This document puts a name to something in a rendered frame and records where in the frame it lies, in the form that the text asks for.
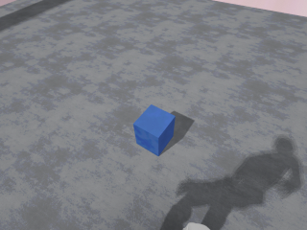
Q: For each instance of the carton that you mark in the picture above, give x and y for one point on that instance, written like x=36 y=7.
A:
x=154 y=129

